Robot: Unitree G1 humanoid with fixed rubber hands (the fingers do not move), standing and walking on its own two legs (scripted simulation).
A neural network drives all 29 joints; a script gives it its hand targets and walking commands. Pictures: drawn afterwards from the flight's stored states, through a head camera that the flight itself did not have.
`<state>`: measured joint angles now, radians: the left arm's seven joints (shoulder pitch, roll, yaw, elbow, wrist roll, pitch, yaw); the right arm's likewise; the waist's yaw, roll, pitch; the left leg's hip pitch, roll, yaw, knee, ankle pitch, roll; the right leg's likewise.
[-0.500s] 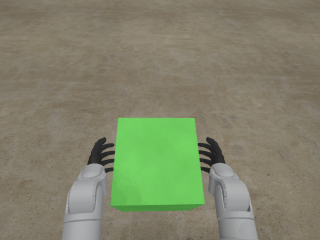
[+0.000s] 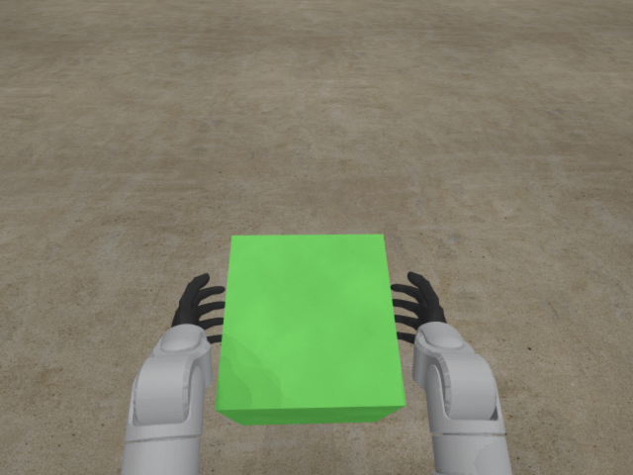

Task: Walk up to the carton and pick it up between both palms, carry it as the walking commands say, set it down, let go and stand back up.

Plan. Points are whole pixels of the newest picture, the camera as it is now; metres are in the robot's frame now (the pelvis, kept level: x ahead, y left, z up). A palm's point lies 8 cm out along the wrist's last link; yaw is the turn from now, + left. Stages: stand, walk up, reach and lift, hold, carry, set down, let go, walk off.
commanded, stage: carry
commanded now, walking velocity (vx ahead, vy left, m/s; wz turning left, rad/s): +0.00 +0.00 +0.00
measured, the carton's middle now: (308, 335) +0.33 +0.00 -0.02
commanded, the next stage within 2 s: hold in 1.24 s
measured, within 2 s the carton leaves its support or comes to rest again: neither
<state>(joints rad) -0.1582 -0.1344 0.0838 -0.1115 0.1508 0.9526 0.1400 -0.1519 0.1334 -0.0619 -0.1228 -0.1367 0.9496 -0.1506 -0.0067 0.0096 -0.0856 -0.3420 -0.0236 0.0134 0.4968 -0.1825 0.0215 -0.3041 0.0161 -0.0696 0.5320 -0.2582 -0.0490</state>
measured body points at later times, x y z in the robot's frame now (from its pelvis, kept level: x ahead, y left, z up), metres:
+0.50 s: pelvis +0.00 -0.01 +0.00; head -0.01 -0.02 +0.45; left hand +0.30 +0.13 +0.05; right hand +0.29 -0.16 +0.05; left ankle +0.05 +0.11 -0.73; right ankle +0.01 -0.08 -0.73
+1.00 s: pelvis +0.00 -0.01 +0.00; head -0.05 +0.00 +0.45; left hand +0.28 +0.14 +0.05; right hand +0.28 -0.15 +0.05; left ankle +0.05 +0.11 -0.73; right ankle +0.01 -0.08 -0.73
